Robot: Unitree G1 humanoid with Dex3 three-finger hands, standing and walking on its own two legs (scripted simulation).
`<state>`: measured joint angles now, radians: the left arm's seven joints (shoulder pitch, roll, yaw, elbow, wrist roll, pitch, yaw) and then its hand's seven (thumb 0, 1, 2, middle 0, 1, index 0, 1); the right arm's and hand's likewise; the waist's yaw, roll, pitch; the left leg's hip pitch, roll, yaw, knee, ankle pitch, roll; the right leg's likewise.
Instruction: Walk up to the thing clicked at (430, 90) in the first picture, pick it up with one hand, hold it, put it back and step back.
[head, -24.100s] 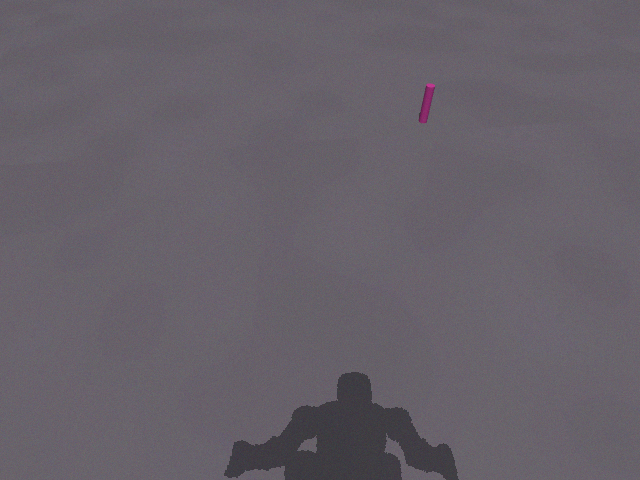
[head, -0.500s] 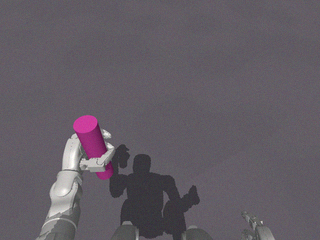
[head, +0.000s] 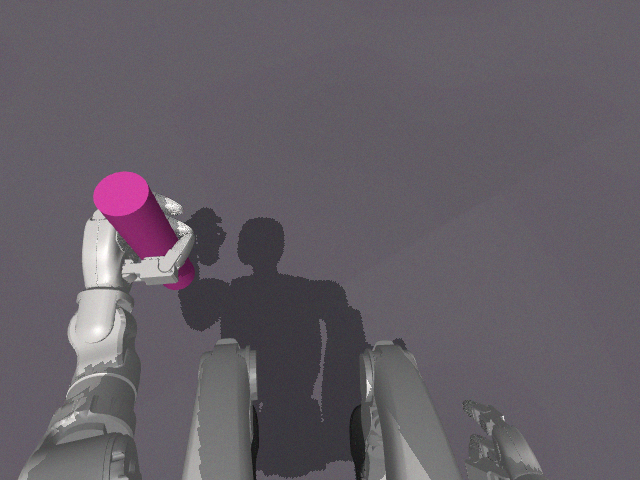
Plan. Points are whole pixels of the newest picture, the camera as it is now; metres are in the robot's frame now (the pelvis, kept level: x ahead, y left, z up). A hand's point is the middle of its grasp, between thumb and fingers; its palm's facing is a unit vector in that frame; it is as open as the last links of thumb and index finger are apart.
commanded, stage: crouch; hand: left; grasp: from the side
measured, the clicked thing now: (155, 242) +0.40 +0.21 -0.05
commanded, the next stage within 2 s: lower in 1.02 s
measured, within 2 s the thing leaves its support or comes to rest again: neither
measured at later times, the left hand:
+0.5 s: hand (197, 258) +0.43 +0.20 -0.20, palm faces +0.03 -1.00 -0.04, open 6.7 cm
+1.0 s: hand (203, 264) +0.45 +0.20 -0.27, palm faces +0.02 -1.00 -0.02, open 6.7 cm
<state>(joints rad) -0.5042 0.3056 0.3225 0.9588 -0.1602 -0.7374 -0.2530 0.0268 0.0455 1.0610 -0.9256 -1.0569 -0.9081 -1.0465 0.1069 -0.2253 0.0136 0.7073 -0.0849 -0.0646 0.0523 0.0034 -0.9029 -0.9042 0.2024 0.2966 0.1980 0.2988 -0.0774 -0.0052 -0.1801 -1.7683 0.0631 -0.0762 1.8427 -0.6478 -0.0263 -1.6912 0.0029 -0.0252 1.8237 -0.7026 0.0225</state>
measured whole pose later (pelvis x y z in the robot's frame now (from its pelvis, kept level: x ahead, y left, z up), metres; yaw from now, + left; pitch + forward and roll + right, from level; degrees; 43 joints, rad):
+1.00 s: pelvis -0.03 +0.00 -0.19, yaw -6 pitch +27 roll -8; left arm -0.68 0.53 0.46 1.09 -0.09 -0.74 -0.24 0.03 0.04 1.07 -0.93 -1.05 -0.91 -1.04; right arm 0.04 -0.29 0.14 0.71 -0.17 0.01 0.11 0.00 -0.91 -0.90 0.20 0.30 0.20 0.30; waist -0.18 -0.07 0.02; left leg -2.28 0.04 -0.22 2.47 -0.68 -0.05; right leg -2.16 0.05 -0.09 2.40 -0.73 0.04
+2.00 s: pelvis -0.03 +0.02 -0.21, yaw -12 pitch +18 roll -15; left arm -0.69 0.75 0.45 1.32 -0.08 -0.92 -0.13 0.03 0.04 1.07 -0.94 -1.04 -0.92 -1.03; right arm -0.10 -0.34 0.40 0.62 -0.30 0.03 0.13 0.00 -0.90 -0.89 0.21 0.30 0.20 0.30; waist -0.25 -0.22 0.23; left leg -2.25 0.02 -0.36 2.61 -0.69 -0.05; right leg -2.09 0.09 -0.19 2.43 -0.70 0.08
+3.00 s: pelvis -0.04 +0.02 -0.21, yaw -14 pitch +16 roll -17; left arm -0.71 0.80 0.45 1.33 -0.09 -0.99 -0.10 0.00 -0.14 0.24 -0.39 -0.28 -0.38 -0.27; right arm -0.14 -0.34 0.47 0.57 -0.32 0.04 0.13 0.00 -0.89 -0.89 0.21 0.30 0.20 0.30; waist -0.25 -0.25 0.25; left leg -2.24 0.04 -0.40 2.62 -0.70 -0.03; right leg -2.06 0.11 -0.22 2.40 -0.68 0.07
